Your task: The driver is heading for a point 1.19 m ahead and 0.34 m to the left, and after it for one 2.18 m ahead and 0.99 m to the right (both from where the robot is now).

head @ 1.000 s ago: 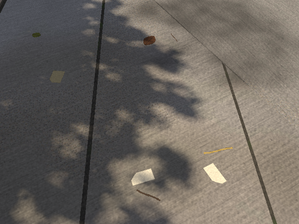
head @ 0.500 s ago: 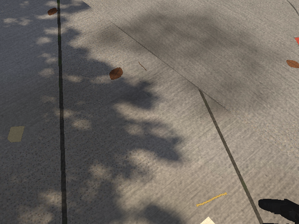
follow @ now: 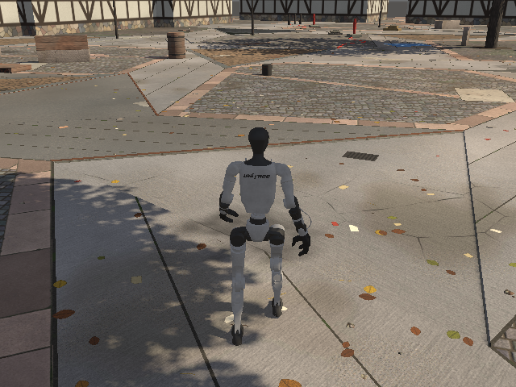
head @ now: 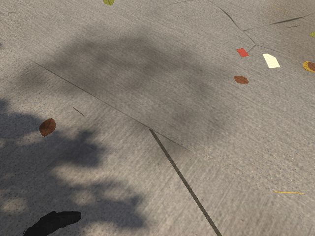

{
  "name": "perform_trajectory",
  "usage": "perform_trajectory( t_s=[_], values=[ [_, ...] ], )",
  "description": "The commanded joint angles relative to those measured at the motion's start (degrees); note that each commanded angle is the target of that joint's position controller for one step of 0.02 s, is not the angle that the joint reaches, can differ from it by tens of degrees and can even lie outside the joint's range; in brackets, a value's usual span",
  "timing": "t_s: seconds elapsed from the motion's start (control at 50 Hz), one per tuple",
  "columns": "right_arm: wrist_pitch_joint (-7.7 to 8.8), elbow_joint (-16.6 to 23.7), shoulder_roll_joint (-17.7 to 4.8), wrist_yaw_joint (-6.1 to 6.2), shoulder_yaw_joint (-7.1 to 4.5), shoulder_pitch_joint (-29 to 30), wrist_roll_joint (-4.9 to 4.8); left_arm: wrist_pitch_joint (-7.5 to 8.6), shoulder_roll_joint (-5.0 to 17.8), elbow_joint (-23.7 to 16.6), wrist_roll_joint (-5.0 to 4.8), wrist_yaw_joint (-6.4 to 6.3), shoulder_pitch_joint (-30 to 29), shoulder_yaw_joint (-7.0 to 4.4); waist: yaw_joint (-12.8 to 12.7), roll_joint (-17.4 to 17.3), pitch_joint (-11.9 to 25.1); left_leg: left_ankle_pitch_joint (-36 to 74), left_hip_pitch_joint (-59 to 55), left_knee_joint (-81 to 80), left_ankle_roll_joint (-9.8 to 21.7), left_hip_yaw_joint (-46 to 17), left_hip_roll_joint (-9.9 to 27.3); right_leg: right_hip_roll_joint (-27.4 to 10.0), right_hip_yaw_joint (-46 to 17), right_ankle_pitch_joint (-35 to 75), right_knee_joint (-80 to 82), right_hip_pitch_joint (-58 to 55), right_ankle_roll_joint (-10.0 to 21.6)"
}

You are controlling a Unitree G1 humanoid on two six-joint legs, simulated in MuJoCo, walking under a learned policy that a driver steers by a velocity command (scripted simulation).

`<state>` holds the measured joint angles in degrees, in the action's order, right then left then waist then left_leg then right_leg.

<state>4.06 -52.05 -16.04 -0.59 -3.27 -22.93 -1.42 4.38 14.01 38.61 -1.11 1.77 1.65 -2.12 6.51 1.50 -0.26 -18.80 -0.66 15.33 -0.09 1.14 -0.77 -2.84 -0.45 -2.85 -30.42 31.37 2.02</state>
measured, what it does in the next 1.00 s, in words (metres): walks ahead: right foot, then left foot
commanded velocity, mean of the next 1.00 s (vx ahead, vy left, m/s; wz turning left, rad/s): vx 0.50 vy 0.00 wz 0.04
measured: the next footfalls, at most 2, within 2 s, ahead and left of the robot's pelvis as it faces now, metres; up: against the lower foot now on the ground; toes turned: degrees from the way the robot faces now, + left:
right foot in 0.04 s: +0.18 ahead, -0.12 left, +0.00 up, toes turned -1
left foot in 0.58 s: +0.48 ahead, +0.12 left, +0.00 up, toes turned +3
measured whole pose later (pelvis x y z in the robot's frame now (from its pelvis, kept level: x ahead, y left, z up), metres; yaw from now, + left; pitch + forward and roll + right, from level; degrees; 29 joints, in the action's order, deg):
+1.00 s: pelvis +0.53 +0.01 +0.01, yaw +4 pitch +2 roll +1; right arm 3.6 -50.8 -15.4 0.0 -3.3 -22.3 -1.3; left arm 4.9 14.9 43.3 -0.6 1.1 1.5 -2.4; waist 5.6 2.2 -0.8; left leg -15.3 2.9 15.9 1.8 -1.2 -2.8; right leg -4.3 -3.8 2.2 -31.0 33.8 -1.5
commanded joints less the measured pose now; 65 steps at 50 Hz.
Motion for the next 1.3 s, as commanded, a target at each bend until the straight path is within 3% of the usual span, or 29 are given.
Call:
perform_trajectory(
  t_s=[0.02, 0.04, 0.06, 0.08, 0.1, 0.12, 0.16, 0.24, 0.36, 0.46, 0.52, 0.56, 0.58, 0.6, 0.62, 0.64, 0.66, 0.7, 0.78, 0.96, 1.02, 1.06, 1.08, 1.1, 1.12, 1.14, 1.18, 1.2, 1.3],
  values=[
    [-0.26, 2.5, -10.4, 0.58, -2.11, 1.9, -0.38, 1.16, 7.9, -2.3, 0.37, 0.01, 5.1, -3.03, -8.0, -6.7, 2.8, 37.4, 2.2, 8.1, 7.7, -5.6, 13.0, 2.9, 2.7, -1.6, 4.2, -13.9, 3.1],
    [-0.2, 3.2, -8.6, 0.74, -1.34, 2.4, 0.22, 1.09, 11.0, 0.2, 0.78, -0.54, 14.6, -4.42, -12.1, -4.9, 9.3, 36.3, 8.6, 20.2, 5.6, -2.9, 10.2, -0.3, -0.6, -0.1, 2.7, -28.4, 5.5],
    [0.73, 5.4, -3.6, 0.65, 0.39, -0.9, 1.45, 0.66, 17.0, 1.1, 1.95, -1.11, 22.8, -5.76, -12.9, 6.8, 18.5, 15.8, 29.0, 42.5, 1.8, 1.1, 3.4, -15.2, -21.5, -1.3, 2.3, -50.5, 12.7],
    [1.94, 5.0, -2.8, 0.42, 0.89, -2.4, 0.85, 0.29, 15.5, 2.2, 0.88, -0.8, 24.7, -5.28, -12.5, 15.1, 23.0, -14.0, 41.1, 54.3, 1.0, -4.3, -0.9, -20.8, -40.3, -9.7, 10.7, -55.3, 17.7],
    [2.62, 5.8, -8.1, 0.05, -0.56, 1.6, -0.5, 0.28, 11.9, 1.9, 0.53, -0.68, 21.7, -4.02, -12.8, 9.3, 15.0, -12.0, 46.9, 59.1, 1.7, -6.7, 2.7, -18.7, -35.4, -14.4, 12.2, -49.3, 15.4],
    [2.79, 6.8, -8.4, -0.09, -0.62, 5.8, -0.84, 0.25, 10.0, 1.3, 0.54, -0.68, 18.0, -3.3, -11.6, 6.3, 9.1, -6.8, 47.3, 57.9, 2.2, -5.2, 5.2, -16.1, -27.5, -12.9, 13.2, -41.6, 13.4],
    [1.91, 6.8, -7.3, 0.23, -1.0, 7.4, 0.67, 0.62, 7.0, 0.8, 1.31, -0.16, 11.9, -2.3, -7.7, 3.2, 2.8, 0.2, 41.8, 51.2, 1.6, -4.8, 8.6, -11.6, -18.6, -5.5, 17.3, -28.0, 11.7],
    [-0.1, 6.9, -4.4, 0.5, -0.67, 7.2, 1.1, 1.9, 8.2, 2.5, 1.22, -0.22, 11.3, -2.82, -4.9, 2.9, 0.9, 7.2, 38.5, 44.8, -0.2, -4.4, 9.3, -9.8, -11.5, 2.7, 22.2, -20.8, 12.6],
    [0.56, 10.1, -2.4, -0.3, 0.23, 18.9, 1.15, 1.33, 10.2, 5.9, 0.62, -1.46, 16.5, -3.18, -8.6, 1.4, -1.9, 24.0, 38.3, 24.4, -0.5, -2.7, 7.4, -7.5, -4.3, 5.2, 23.1, -22.8, 10.0],
    [1.2, 13.4, -3.0, -1.8, 0.53, 26.4, 0.48, 0.1, 11.3, 9.2, 0.01, -1.75, 21.6, -3.45, -11.0, 1.5, -3.8, 21.6, 39.3, 16.5, 1.1, -2.1, 5.5, -10.8, -5.0, 5.0, 19.7, -31.1, 9.4],
    [1.61, 13.7, -4.7, -2.42, 0.05, 24.5, 0.53, -0.82, 12.2, 10.1, -0.13, -2.15, 21.2, -3.8, -9.0, 3.0, -2.2, 15.2, 34.5, 13.9, 3.4, -0.9, 3.8, -12.1, -5.4, 13.8, 15.0, -35.3, 7.8],
    [1.68, 10.1, -8.3, -1.85, -1.95, 12.1, 0.92, -1.42, 11.8, 9.9, 0.06, -2.41, 19.6, -3.44, -2.5, 2.6, 5.6, 15.8, 16.0, 12.2, 6.2, 2.0, 0.7, -8.1, -1.8, 28.9, 0.7, -32.7, 5.4],
    [1.56, 8.0, -12.4, -1.21, -3.21, 1.6, 1.52, -1.3, 9.5, 8.5, 1.12, -2.63, 19.8, -2.34, 1.2, -2.3, 14.2, 19.9, -1.9, 14.9, 9.8, -7.7, 9.8, -4.9, 0.7, 16.6, -16.0, -21.6, 3.2],
    [1.18, 6.9, -16.9, -1.22, -4.17, -1.8, 1.66, 0.05, 2.3, 7.8, 1.06, -1.98, 27.2, -0.25, -2.2, -17.7, 21.6, 8.9, -22.0, 9.3, 19.5, -35.2, 22.8, 5.8, 0.9, -20.3, -36.9, 2.4, -0.9],
    [0.96, 7.0, -11.3, -1.23, -2.73, -2.4, 0.73, 1.3, 7.4, 8.7, 0.08, -1.63, 24.1, -1.29, 0.2, -14.2, 22.4, 1.2, -22.6, 3.8, 19.2, -42.3, 23.0, 4.5, -6.8, -30.3, -44.0, 9.5, -0.6],
    [0.95, 7.6, -9.2, -1.0, -1.98, 1.8, 0.74, 2.0, 10.5, 7.0, -1.31, -1.34, 18.7, -2.2, -0.1, -11.0, 13.1, 1.2, -15.5, 2.6, 16.5, -33.9, 21.1, 1.6, -6.1, -26.5, -45.4, 13.8, 0.0],
    [0.89, 8.3, -8.1, -0.86, -1.62, 5.6, 1.06, 2.19, 9.9, 6.1, -1.19, -1.56, 15.2, -2.0, -1.7, -6.3, 8.2, 5.3, -7.2, 1.5, 14.9, -27.3, 18.9, -1.4, -4.3, -21.3, -42.9, 12.6, 0.2],
    [1.23, 8.8, -5.2, -1.07, -0.76, 10.0, 2.13, 1.35, 8.9, 6.0, 0.17, -1.88, 14.4, -2.43, -5.4, -5.8, 3.4, 13.6, 5.1, -2.0, 13.7, -19.6, 15.3, -4.6, -4.1, -15.7, -36.7, 6.7, -0.2],
    [2.14, 7.5, -6.8, -0.93, -1.33, 9.3, 1.44, -0.59, 5.9, 5.5, 0.91, -2.27, 13.5, -1.93, -7.2, -5.4, 0.9, 18.8, 11.6, -7.1, 15.1, -13.7, 14.0, -5.6, -3.1, -10.7, -28.5, 4.9, -2.0],
    [0.23, 4.1, -9.3, 0.89, -2.28, 1.0, -0.05, 1.34, 4.9, 0.6, 0.39, -0.65, -4.0, -1.23, -2.3, -5.4, -2.4, 15.5, 9.3, -4.6, 11.9, -10.9, 11.6, -0.4, -2.0, 7.2, -0.8, 0.3, -3.9],
    [-0.5, 4.1, -10.0, 1.4, -2.74, 1.0, -0.1, 2.2, 7.4, 0.3, 0.18, -0.15, -3.3, -2.03, -4.1, -7.0, -1.6, 13.3, 6.4, -0.2, 10.4, -14.8, 13.5, 0.1, -3.1, 2.4, 3.0, -3.9, -2.6],
    [-0.94, 4.4, -8.7, 1.54, -2.42, 1.7, 0.15, 2.58, 9.7, 2.6, 0.34, -0.56, 4.6, -3.31, -8.3, -7.3, 2.0, 17.5, 7.9, 7.5, 8.4, -14.4, 11.1, 0.8, -1.6, -0.7, 5.5, -15.7, -0.4],
    [-0.88, 5.4, -5.6, 1.39, -1.3, 2.2, 0.74, 2.84, 12.6, 4.1, 1.28, -1.06, 13.2, -4.4, -12.0, -4.3, 8.9, 15.0, 13.8, 20.6, 6.5, -11.6, 7.2, -4.8, -6.1, -0.6, 3.5, -29.5, 2.5],
    [-0.07, 7.1, -0.6, 1.33, 0.09, -3.2, 0.93, 2.3, 17.9, 5.0, 1.79, -1.44, 20.0, -5.79, -11.9, 9.0, 18.2, -2.4, 33.3, 41.4, 2.3, -4.5, -0.7, -18.4, -24.5, -5.5, 3.9, -51.5, 9.2],
    [0.65, 7.9, -2.0, 1.26, 0.05, -4.1, -0.41, 1.72, 15.8, 5.9, 1.35, -1.15, 22.1, -5.28, -11.9, 17.7, 21.4, -16.1, 43.8, 53.5, 1.8, -7.2, -1.0, -22.7, -41.3, -19.5, 11.7, -53.9, 12.8],
    [0.64, 8.1, -7.6, 1.37, -1.56, -0.1, -1.37, 1.77, 11.2, 5.2, 1.13, -1.15, 18.9, -3.96, -12.4, 10.1, 13.1, -11.8, 47.2, 58.1, 2.1, -9.3, 2.3, -20.3, -35.3, -24.9, 13.7, -47.0, 10.4],
    [-0.16, 9.2, -7.5, 1.5, -2.04, 4.8, -0.62, 1.69, 7.2, 4.9, 1.34, -1.09, 11.9, -2.59, -9.9, 4.5, 4.2, -3.3, 44.8, 55.9, 1.9, -7.4, 6.1, -15.8, -21.5, -15.6, 16.2, -33.2, 7.9],
    [-0.75, 9.4, -6.6, 1.35, -2.3, 4.8, -0.3, 1.86, 6.0, 5.1, 1.67, -1.07, 9.6, -2.27, -8.1, 6.1, 2.3, -0.7, 42.2, 53.5, 1.8, -7.8, 7.7, -14.3, -17.1, -11.7, 17.8, -28.7, 7.6],
    [-3.01, 11.5, -3.5, 0.89, -2.1, 7.0, -0.08, 2.78, 8.0, 7.1, 1.73, -1.5, 8.7, -3.37, -6.4, 3.0, -0.7, 7.3, 41.3, 46.8, 0.5, -7.3, 9.1, -13.4, -4.7, -0.2, 23.0, -23.9, 8.8]
  ],
)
